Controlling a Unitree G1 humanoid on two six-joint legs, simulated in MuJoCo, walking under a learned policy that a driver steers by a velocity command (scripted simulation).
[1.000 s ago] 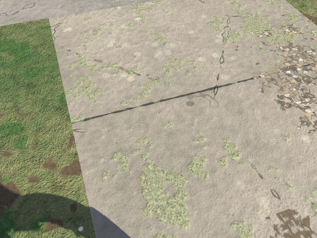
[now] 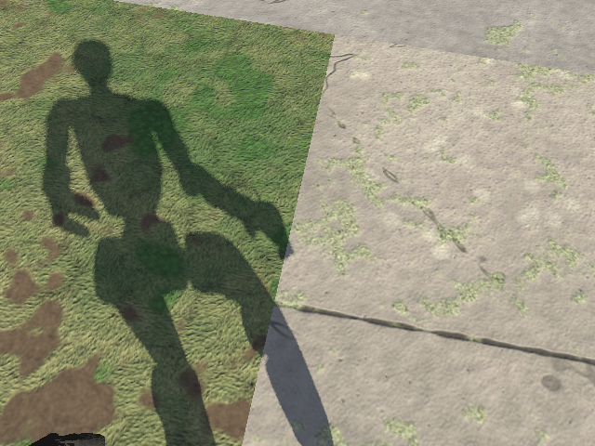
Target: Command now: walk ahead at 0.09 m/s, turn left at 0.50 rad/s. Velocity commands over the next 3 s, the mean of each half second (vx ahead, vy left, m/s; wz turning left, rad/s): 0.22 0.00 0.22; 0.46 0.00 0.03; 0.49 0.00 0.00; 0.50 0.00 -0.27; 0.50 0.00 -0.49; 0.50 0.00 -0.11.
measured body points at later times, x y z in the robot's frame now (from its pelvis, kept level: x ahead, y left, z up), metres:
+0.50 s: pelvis +0.13 -0.02 +0.00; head +0.15 -0.03 +0.45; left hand +0.13 +0.26 -0.11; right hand +0.34 -0.25 -0.09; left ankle +0.17 +0.12 -0.72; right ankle +0.10 -0.16 -0.74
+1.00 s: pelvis +0.36 +0.01 -0.01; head +0.40 +0.02 +0.44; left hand +0.59 +0.25 -0.08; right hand +0.36 -0.27 -0.13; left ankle +0.19 +0.11 -0.74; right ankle +0.55 -0.10 -0.72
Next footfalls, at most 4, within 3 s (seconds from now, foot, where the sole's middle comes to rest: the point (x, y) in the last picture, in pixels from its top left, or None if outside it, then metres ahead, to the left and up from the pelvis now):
0.20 right None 0.14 -0.16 -0.78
0.58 left None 0.23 0.12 -0.78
1.06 right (323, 364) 0.59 -0.08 -0.78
1.58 left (211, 269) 0.84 0.19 -0.78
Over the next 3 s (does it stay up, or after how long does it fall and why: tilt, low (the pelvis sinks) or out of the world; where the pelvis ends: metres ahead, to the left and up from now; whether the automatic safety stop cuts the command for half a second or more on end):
stays up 1.46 -0.04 0.01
